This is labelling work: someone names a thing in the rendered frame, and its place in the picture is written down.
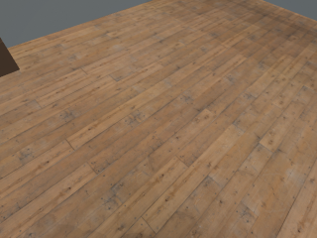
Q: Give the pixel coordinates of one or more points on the cupboard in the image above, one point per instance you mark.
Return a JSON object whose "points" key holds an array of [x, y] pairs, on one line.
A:
{"points": [[7, 63]]}

